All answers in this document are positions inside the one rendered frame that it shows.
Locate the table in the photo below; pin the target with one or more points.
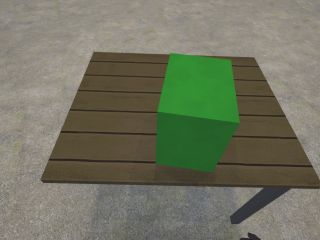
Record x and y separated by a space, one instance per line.
110 133

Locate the carton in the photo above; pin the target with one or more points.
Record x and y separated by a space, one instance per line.
197 113

